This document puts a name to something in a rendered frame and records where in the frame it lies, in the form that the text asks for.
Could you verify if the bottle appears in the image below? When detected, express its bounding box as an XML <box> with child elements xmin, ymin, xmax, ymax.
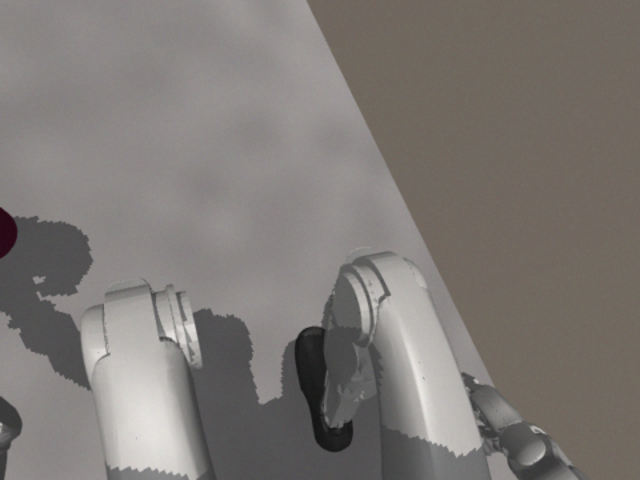
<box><xmin>0</xmin><ymin>207</ymin><xmax>18</xmax><ymax>259</ymax></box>

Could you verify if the right robot hand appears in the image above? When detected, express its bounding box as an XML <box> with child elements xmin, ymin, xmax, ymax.
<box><xmin>461</xmin><ymin>372</ymin><xmax>526</xmax><ymax>456</ymax></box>

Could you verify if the left robot arm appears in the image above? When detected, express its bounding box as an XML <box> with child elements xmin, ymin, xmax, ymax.
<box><xmin>0</xmin><ymin>396</ymin><xmax>22</xmax><ymax>480</ymax></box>

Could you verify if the right robot arm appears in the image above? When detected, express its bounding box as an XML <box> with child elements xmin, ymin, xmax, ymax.
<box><xmin>499</xmin><ymin>422</ymin><xmax>590</xmax><ymax>480</ymax></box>

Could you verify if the right robot foot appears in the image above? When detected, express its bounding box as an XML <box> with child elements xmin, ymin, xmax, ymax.
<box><xmin>295</xmin><ymin>326</ymin><xmax>353</xmax><ymax>452</ymax></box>

